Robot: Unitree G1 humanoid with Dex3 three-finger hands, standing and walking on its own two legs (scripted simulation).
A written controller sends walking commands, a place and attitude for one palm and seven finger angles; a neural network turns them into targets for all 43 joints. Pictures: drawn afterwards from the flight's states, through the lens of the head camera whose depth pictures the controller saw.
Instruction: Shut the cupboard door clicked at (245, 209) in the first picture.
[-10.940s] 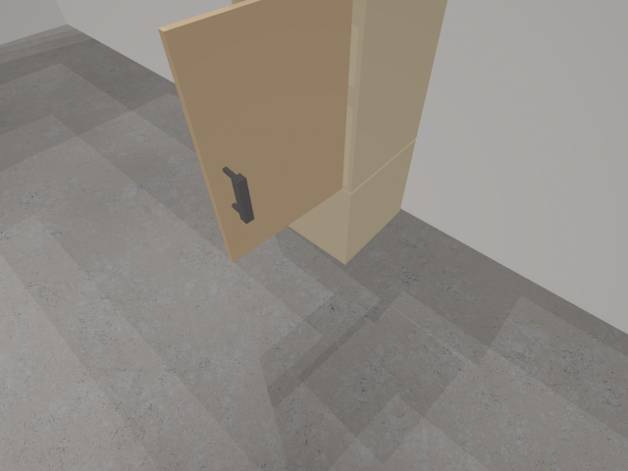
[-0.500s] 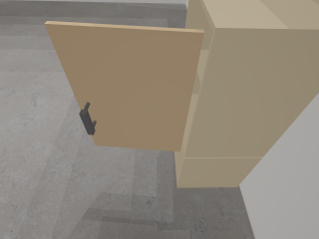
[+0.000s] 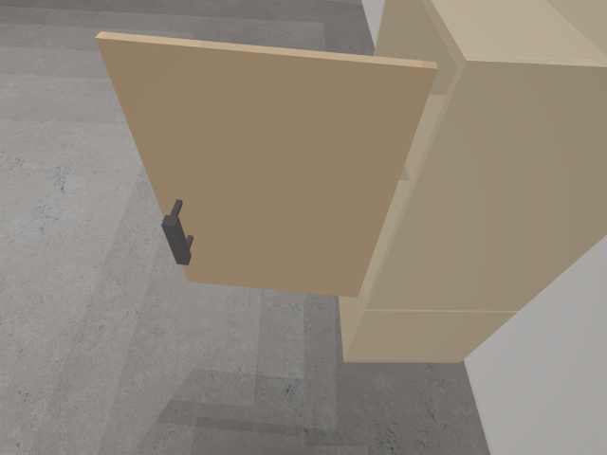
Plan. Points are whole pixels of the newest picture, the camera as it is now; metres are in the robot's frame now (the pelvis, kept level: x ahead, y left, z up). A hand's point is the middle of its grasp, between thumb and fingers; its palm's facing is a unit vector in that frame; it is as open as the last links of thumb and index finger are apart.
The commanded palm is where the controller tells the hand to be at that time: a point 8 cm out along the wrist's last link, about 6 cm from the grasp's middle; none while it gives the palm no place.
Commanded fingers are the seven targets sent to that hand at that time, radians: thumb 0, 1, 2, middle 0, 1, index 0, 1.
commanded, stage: shuffle to correct the standing spot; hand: left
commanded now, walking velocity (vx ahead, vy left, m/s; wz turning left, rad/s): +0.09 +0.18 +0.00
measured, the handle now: (180, 232) +0.50 +0.26 -0.10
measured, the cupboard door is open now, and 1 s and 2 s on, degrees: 85 85 85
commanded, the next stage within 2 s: come to a stop and stand still in 0.54 s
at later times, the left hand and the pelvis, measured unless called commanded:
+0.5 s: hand out of the picture +0.08 +0.21 -0.16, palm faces +0.07 -0.96 -0.27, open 7.4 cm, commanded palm none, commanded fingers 0.00 0.90 0.90 -0.20 -0.30 -0.20 -0.30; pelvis +0.04 +0.02 +0.00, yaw +2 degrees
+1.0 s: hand out of the picture +0.05 +0.31 -0.18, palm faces +0.05 -0.98 -0.18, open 7.4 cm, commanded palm none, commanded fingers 0.00 0.90 0.90 -0.20 -0.30 -0.20 -0.30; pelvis +0.03 +0.12 +0.01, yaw +1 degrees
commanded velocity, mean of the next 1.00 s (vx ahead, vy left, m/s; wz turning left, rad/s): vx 0.02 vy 0.02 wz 0.00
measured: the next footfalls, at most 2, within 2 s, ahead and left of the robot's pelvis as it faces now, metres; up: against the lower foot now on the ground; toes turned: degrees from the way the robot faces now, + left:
right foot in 0.34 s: +0.10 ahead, -0.09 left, +0.00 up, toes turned -6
left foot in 0.74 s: +0.11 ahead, +0.23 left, +0.00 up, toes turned +5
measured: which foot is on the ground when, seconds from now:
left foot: down 0.00-0.34, up 0.36-0.72, down 0.74-1.00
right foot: up 0.00-0.32, down 0.34-0.74, up 0.76-1.00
